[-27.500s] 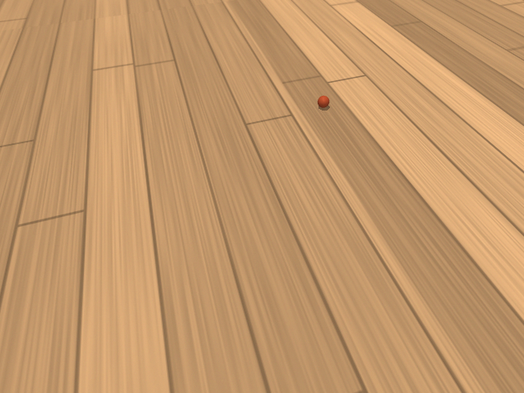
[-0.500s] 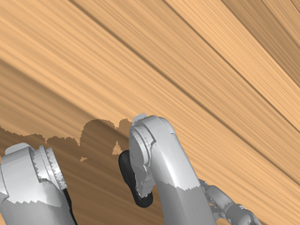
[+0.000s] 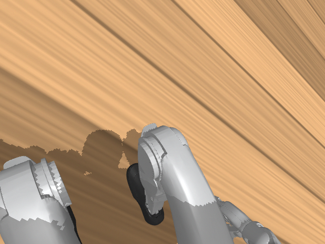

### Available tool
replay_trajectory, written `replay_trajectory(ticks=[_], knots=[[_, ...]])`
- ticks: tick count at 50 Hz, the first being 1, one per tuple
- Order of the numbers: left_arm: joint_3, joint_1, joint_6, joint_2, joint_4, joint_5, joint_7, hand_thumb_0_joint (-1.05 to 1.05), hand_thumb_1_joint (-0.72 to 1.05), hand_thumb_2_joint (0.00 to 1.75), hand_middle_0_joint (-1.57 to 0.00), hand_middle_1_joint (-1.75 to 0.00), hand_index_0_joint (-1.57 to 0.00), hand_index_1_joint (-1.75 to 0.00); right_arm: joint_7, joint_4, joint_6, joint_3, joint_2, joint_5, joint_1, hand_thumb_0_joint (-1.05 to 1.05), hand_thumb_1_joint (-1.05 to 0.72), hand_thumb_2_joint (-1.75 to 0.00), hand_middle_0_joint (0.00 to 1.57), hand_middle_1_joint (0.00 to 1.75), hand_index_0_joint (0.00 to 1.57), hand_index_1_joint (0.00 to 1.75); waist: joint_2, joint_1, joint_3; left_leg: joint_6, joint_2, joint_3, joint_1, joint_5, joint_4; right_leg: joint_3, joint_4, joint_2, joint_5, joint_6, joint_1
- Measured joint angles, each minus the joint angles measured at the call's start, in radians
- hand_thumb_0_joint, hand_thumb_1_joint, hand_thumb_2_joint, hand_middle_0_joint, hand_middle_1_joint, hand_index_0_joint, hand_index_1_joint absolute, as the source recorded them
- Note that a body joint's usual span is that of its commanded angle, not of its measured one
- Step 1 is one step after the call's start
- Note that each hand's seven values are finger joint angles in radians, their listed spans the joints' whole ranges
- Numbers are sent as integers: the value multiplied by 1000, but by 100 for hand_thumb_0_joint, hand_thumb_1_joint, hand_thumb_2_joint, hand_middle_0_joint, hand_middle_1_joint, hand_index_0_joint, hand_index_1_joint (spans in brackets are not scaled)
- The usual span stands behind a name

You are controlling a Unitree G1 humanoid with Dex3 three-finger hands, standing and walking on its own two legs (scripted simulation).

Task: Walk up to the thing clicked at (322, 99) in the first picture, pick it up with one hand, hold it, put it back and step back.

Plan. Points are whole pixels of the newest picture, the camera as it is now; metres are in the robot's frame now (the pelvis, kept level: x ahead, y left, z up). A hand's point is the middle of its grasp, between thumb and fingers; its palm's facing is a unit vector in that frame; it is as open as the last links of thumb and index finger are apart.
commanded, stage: open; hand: left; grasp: from above
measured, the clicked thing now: out of the picture +0.42 +0.36 -0.26
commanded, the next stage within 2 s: withdraw in 0.30 s
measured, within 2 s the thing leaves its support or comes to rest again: neither
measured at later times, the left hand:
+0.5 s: hand out of the picture +0.41 +0.35 -0.24, palm faces -0.39 -0.18 -0.90, open 13.8 cm
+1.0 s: hand out of the picture +0.40 +0.37 -0.07, palm faces -0.47 -0.14 -0.87, open 14.1 cm
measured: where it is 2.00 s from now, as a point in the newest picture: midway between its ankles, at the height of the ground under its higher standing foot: (112, 222)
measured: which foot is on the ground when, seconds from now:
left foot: down 0.00-1.00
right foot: down 0.00-1.00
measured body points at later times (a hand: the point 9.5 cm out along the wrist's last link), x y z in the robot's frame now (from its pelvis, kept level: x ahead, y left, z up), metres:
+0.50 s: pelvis +0.00 +0.00 +0.00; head +0.25 +0.14 +0.34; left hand +0.43 +0.35 -0.18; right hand +0.09 -0.25 -0.07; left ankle +0.07 +0.13 -0.27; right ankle +0.11 -0.11 -0.26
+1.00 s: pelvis -0.01 -0.01 +0.06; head +0.20 +0.08 +0.45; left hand +0.42 +0.37 -0.02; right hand +0.13 -0.25 -0.05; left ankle +0.07 +0.13 -0.27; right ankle +0.11 -0.11 -0.27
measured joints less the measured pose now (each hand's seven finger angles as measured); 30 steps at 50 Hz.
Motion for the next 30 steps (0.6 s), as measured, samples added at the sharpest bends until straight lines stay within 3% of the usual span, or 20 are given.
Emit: replay_trajectory(ticks=[12,23,30], knots=[[2,3,-26,23,-9,-16,-41,0,-45,94,-11,-102,-13,-100,-7,4,15,-1,-7,-4,-4,0,-90,-90,20,30,20,30,1,5,15,-6,-4,0,3,4,-4,-1,1,-4,1,-5,0],[2,20,-51,2,-31,13,-13,0,-46,96,-8,-105,-11,-103,-11,4,30,7,-6,-6,3,0,-90,-89,20,30,20,30,1,9,5,-4,0,-5,6,1,0,-4,0,1,4,-3,4],[26,61,-16,-39,-154,27,-12,0,-47,97,-8,-103,-10,-100,-2,11,27,-27,3,6,20,0,-90,-89,20,30,20,30,22,28,-34,-4,-2,4,-5,3,-4,3,1,-3,2,-5,-8]])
